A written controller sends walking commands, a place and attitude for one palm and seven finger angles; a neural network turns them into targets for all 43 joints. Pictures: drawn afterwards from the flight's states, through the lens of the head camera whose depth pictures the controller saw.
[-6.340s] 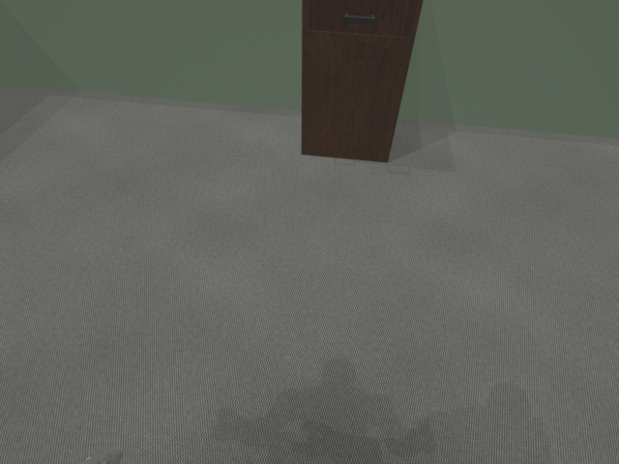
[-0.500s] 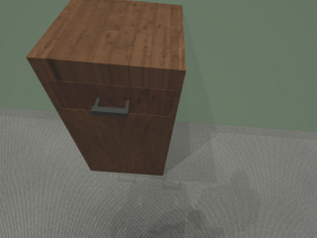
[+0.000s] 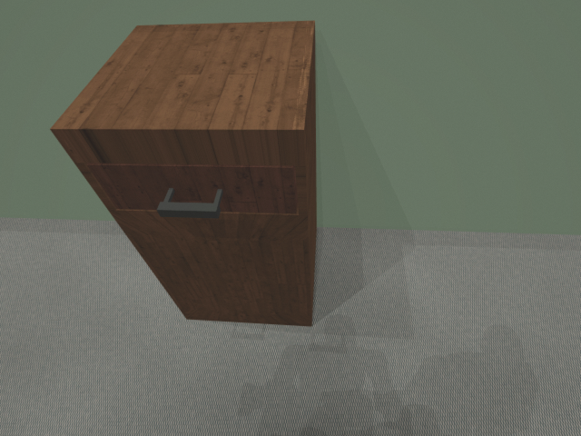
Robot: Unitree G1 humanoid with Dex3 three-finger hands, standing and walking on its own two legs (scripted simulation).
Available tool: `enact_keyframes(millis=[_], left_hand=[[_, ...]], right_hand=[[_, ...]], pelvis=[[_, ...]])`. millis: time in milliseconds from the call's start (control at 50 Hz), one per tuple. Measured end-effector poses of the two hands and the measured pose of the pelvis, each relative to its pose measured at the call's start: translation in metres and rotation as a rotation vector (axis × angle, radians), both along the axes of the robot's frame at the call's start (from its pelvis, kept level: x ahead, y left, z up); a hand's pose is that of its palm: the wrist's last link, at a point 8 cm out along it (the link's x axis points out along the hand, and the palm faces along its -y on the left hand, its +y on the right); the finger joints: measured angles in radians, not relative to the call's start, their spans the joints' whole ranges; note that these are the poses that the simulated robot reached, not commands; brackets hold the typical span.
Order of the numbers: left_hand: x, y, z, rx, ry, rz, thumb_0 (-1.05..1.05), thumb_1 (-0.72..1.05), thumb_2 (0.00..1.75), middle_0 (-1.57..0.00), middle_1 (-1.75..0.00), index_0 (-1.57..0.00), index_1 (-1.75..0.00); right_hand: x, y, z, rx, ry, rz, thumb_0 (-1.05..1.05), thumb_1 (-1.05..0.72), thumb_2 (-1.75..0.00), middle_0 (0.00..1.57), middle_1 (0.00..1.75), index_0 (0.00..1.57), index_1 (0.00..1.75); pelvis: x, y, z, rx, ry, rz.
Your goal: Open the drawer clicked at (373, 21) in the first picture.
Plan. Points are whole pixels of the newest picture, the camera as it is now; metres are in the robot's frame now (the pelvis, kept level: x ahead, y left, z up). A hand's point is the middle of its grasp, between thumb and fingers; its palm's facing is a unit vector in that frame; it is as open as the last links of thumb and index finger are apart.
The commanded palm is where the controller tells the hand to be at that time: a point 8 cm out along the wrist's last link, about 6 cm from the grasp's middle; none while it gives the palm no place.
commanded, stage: come to a stop and stand still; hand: left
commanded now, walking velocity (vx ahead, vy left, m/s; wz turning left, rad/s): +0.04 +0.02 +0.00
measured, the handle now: (191, 201) +0.55 +0.26 -0.06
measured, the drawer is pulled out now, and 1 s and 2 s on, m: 0.00 0.00 0.00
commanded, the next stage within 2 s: look again from close up in 0.86 s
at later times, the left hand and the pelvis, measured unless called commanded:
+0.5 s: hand out of the picture +0.00 +0.22 -0.19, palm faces +0.03 -0.98 -0.17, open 7.4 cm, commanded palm none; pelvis +0.00 +0.05 +0.00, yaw -1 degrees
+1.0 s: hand out of the picture +0.02 +0.22 -0.18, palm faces -0.01 -0.98 -0.19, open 7.3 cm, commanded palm none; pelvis +0.02 +0.04 -0.01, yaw -1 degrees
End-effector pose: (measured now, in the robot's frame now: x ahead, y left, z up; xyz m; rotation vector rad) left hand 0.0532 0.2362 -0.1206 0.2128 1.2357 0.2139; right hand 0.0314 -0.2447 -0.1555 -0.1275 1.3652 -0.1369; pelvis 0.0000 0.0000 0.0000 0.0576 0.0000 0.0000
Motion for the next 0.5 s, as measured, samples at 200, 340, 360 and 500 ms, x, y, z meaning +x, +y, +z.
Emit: enact_keyframes(millis=[200,340,360,500], left_hand=[[-0.053,0.038,-0.029,-0.033,0.128,0.068,0.00,0.91,0.90,-0.20,-0.30,-0.20,-0.30],[-0.065,0.038,-0.033,-0.075,0.175,0.058,0.00,0.91,0.90,-0.20,-0.30,-0.20,-0.30],[-0.066,0.037,-0.033,-0.081,0.180,0.054,0.00,0.91,0.90,-0.20,-0.30,-0.20,-0.30],[-0.057,0.030,-0.036,-0.112,0.188,0.028,0.00,0.91,0.90,-0.20,-0.30,-0.20,-0.30]], right_hand=[[0.011,0.029,0.006,-0.057,-0.062,0.055,0.00,-0.91,-0.90,0.19,0.30,0.19,0.29],[0.009,0.052,0.011,-0.048,-0.051,0.053,0.00,-0.94,-0.90,0.20,0.30,0.20,0.29],[0.008,0.053,0.011,-0.049,-0.051,0.050,0.00,-0.94,-0.90,0.20,0.30,0.20,0.29],[-0.006,0.060,0.011,-0.049,-0.020,0.022,0.00,-0.94,-0.90,0.20,0.30,0.20,0.29]], pelvis=[[-0.008,0.028,-0.011,-0.048,0.006,0.011],[-0.003,0.038,-0.007,-0.057,-0.006,-0.003],[-0.002,0.039,-0.006,-0.058,-0.007,-0.005],[0.004,0.045,-0.005,-0.061,-0.011,-0.012]])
